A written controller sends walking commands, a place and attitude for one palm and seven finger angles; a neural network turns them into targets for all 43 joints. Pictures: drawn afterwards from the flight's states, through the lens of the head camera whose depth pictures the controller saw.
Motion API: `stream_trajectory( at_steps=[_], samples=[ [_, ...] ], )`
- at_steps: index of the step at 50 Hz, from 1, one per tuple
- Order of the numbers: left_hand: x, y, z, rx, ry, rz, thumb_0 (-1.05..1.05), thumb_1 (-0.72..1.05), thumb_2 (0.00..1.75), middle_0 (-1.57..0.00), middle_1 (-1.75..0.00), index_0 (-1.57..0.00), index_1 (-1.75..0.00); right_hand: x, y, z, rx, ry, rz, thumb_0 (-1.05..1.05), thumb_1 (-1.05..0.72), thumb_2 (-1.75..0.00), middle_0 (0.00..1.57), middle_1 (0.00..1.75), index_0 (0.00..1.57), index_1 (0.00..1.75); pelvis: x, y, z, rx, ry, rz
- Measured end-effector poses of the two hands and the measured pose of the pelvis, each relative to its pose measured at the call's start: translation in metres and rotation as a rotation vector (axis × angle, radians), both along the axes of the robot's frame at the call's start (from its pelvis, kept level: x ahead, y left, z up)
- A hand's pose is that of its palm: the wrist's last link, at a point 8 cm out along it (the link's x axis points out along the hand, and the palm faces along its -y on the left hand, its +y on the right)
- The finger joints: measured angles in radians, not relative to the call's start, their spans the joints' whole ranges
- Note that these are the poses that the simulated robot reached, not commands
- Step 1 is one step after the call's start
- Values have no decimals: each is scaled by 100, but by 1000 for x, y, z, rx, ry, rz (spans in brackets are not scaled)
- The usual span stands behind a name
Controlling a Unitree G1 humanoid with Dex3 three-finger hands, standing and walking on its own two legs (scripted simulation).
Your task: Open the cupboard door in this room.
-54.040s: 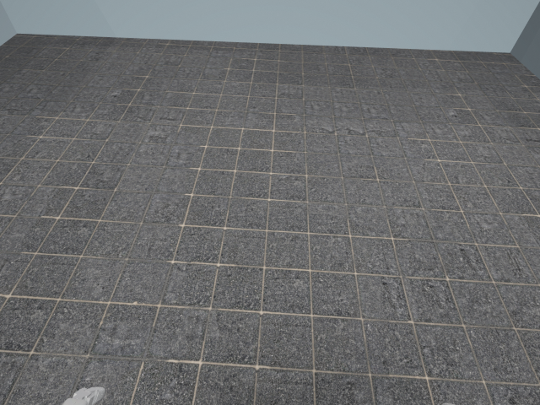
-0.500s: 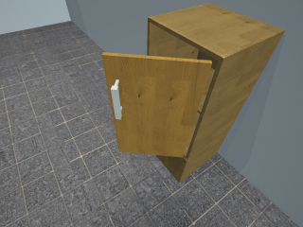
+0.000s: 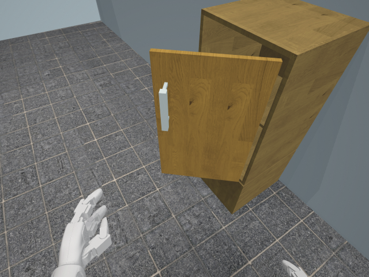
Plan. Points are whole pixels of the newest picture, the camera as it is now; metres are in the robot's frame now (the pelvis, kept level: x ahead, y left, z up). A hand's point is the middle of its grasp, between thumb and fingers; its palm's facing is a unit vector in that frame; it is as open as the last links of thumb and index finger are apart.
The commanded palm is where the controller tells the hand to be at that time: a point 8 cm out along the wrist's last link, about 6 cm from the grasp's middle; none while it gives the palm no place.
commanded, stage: raise the hand with hooked fingers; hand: left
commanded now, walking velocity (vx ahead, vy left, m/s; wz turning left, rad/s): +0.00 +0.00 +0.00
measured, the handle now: (165, 107) +0.60 +0.07 +0.02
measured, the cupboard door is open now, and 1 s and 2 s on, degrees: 48 48 48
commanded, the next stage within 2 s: move the hooked fingers beside the handle in 1.90 s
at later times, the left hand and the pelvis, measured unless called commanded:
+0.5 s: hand (105, 233) +0.22 +0.18 -0.02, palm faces -0.11 -0.99 -0.07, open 10.3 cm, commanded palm +0.20 +0.24 -0.01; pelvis +0.00 -0.02 -0.07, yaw +0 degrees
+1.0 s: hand (91, 202) +0.28 +0.21 +0.01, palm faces -0.08 -0.99 -0.06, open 13.2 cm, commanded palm +0.26 +0.27 +0.02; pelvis +0.03 -0.02 -0.05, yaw -1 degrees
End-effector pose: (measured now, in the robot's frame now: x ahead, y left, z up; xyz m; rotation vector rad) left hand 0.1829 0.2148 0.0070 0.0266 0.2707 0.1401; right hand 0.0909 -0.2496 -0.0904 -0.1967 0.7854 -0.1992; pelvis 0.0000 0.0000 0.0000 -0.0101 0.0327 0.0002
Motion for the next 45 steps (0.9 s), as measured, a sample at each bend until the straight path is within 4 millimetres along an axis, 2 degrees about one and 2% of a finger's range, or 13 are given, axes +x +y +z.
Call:
stream_trajectory(
  at_steps=[2,5,8,11,13,16,19,23,27,33,39,45],
  samples=[
    [15,-5,7,-16,-185,-69,1,80,86,-21,-37,-20,-36,15,-5,-3,-16,-58,36,1,-91,-90,20,30,20,30,-8,-1,-15,-2,58,-4],
    [20,-13,-5,0,-344,-234,0,74,83,-21,-40,-20,-40,38,-12,-8,-42,-157,78,1,-90,-90,20,30,20,30,-18,-4,-43,-8,117,-26],
    [9,-12,-34,-21,-296,-312,0,68,80,-22,-45,-21,-44,60,-15,-9,-52,-238,88,2,-90,-90,20,30,20,30,-22,-7,-64,-9,135,-33],
    [-8,-3,-53,-55,-188,-258,1,61,78,-23,-49,-22,-49,77,-12,-8,-58,-280,103,2,-90,-90,20,30,20,30,-22,-9,-73,-19,136,-27],
    [-17,4,-52,-45,-167,-205,1,56,76,-23,-52,-22,-51,85,-7,-7,-59,-286,117,2,-90,-90,20,30,20,30,-20,-11,-74,-29,137,-20],
    [-21,12,-36,6,-217,-162,1,49,73,-23,-56,-23,-56,93,3,-12,-55,-269,152,2,-90,-90,20,30,20,30,-16,-15,-73,-46,148,-6],
    [-10,16,-23,40,-272,-177,1,42,70,-24,-61,-23,-60,95,10,-22,-39,-232,179,1,-90,-90,20,30,20,30,-13,-19,-73,-61,162,5],
    [16,16,-22,38,-234,-237,1,32,66,-24,-67,-24,-66,91,13,-34,-6,-173,163,2,-90,-90,21,30,21,30,-6,-22,-70,-66,180,7],
    [36,20,-20,11,-164,-251,1,23,62,-25,-73,-24,-72,82,6,-36,9,-125,105,2,-90,-90,21,30,21,30,5,-24,-62,-61,189,-5],
    [51,35,-7,28,-186,-210,0,9,56,-26,-82,-25,-81,76,-15,-34,-18,-81,42,2,-90,-90,21,30,21,30,22,-26,-55,-50,203,-17],
    [62,42,-7,24,-191,-224,0,-5,50,-27,-91,-26,-90,83,-32,-30,-62,-73,35,2,-90,-90,20,30,20,30,30,-26,-54,-47,212,-16],
    [72,46,0,22,-214,-237,0,-19,44,-28,-100,-27,-99,95,-33,-19,-76,-104,47,2,-90,-90,20,30,20,30,34,-25,-51,-47,208,-17]
  ],
)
